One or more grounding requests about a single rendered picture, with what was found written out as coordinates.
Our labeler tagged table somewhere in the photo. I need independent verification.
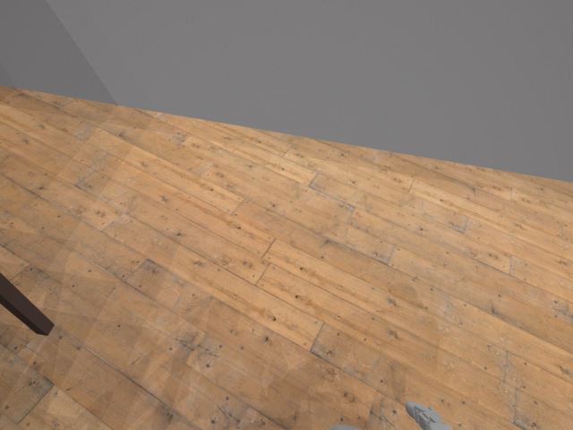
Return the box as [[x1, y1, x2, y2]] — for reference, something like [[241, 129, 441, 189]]
[[0, 272, 55, 336]]

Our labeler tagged robot right hand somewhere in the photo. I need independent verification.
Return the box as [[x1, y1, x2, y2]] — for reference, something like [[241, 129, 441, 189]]
[[406, 400, 453, 430]]

